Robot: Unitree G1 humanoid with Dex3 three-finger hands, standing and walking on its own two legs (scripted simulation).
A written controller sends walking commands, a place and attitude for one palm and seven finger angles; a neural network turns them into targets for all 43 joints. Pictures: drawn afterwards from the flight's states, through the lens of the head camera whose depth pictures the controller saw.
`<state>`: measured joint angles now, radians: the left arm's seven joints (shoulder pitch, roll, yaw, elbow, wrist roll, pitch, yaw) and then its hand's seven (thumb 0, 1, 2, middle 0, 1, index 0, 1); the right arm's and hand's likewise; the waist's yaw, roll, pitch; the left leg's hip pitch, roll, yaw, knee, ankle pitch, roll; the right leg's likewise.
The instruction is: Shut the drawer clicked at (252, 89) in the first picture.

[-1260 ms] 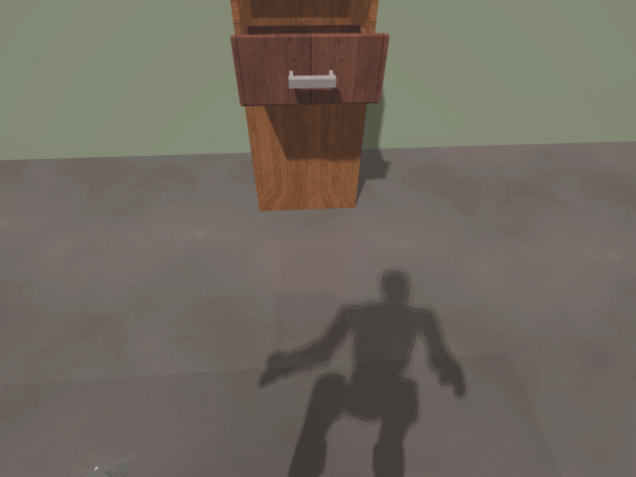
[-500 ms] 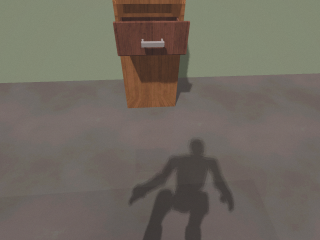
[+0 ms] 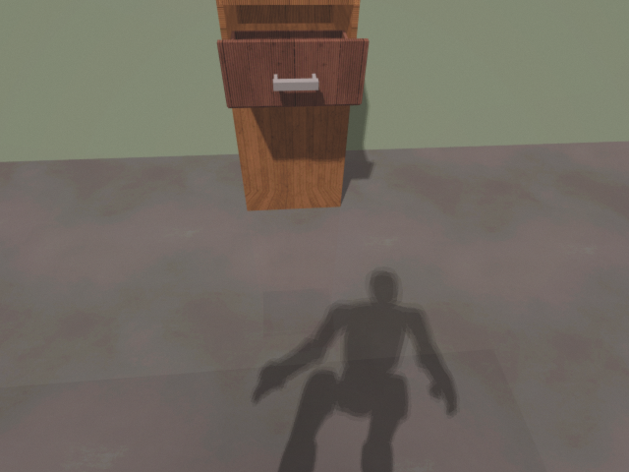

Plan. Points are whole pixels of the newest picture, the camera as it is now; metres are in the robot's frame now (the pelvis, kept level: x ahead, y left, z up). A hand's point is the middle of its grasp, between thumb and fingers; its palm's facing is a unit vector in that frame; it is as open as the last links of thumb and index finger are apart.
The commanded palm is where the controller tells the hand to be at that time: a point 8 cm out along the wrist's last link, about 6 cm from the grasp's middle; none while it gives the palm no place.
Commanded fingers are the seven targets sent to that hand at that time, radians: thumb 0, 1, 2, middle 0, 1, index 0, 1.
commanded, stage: look at it before walking up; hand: left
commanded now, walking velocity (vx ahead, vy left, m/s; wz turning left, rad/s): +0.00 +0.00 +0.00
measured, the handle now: (295, 80) +1.06 +0.11 +0.01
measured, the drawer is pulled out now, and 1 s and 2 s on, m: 0.29 0.29 0.29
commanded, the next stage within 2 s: walk to a spot facing it in 0.18 s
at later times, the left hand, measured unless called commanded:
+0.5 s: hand out of the picture +0.06 +0.22 -0.17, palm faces -0.07 -0.96 -0.26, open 7.4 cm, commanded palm none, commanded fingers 0.00 0.90 0.90 -0.20 -0.30 -0.20 -0.30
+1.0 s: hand (250, 469) +0.17 +0.11 -0.17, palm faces -0.18 -0.97 -0.16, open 7.4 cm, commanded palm none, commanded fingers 0.00 0.90 0.90 -0.20 -0.30 -0.20 -0.30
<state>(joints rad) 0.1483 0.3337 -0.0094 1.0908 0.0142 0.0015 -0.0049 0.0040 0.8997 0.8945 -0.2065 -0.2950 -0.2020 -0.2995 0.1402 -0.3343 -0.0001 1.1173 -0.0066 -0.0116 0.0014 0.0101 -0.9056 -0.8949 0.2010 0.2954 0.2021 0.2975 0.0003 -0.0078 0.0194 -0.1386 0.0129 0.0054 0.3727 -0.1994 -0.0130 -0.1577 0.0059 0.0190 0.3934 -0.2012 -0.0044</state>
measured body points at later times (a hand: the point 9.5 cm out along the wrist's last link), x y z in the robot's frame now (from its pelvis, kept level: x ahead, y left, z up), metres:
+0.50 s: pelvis +0.03 +0.00 -0.01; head +0.02 +0.00 +0.44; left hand +0.07 +0.27 -0.15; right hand +0.06 -0.27 -0.15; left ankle +0.00 +0.13 -0.75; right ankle +0.01 -0.11 -0.74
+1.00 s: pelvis +0.19 -0.06 +0.00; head +0.20 -0.07 +0.45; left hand +0.18 +0.16 -0.16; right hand +0.21 -0.31 -0.15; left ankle +0.32 +0.06 -0.69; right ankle +0.08 -0.12 -0.75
